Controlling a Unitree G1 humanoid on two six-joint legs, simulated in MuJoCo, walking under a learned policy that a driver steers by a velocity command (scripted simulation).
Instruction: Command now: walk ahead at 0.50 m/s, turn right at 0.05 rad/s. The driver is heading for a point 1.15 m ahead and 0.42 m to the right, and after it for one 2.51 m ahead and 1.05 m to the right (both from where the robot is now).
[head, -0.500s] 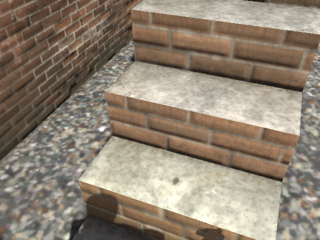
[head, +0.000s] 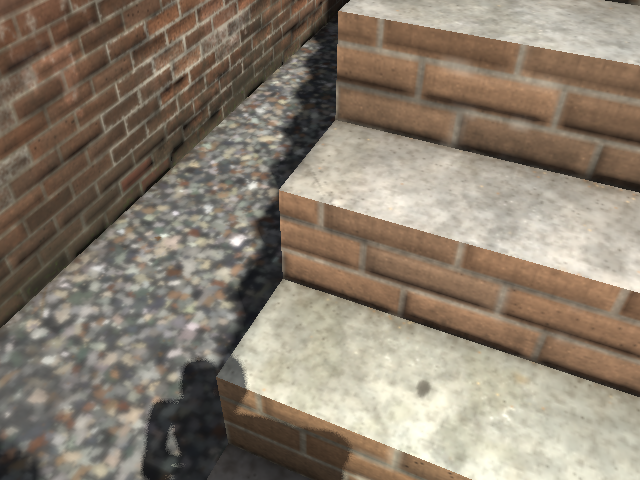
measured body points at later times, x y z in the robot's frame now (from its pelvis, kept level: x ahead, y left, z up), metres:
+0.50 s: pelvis +0.16 -0.07 +0.08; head +0.15 -0.06 +0.53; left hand +0.40 +0.08 +0.01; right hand +0.15 -0.32 -0.06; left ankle +0.05 +0.09 -0.66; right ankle +0.25 -0.17 -0.48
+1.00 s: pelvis +0.23 -0.09 +0.24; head +0.18 -0.10 +0.69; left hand +0.48 +0.04 +0.18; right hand +0.27 -0.32 +0.12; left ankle +0.28 +0.00 -0.33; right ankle +0.26 -0.17 -0.49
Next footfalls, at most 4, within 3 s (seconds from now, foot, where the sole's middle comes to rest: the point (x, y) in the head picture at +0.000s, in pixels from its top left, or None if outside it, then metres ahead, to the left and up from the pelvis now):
0.52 right None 0.30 -0.18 -0.52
1.12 left None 0.33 0.00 -0.53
1.42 right None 0.28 -0.26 -0.31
1.60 right None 0.23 -0.27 -0.53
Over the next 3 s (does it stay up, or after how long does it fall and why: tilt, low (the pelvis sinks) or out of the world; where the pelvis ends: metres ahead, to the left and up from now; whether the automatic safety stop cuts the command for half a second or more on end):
falls after 2.78 s (tilt)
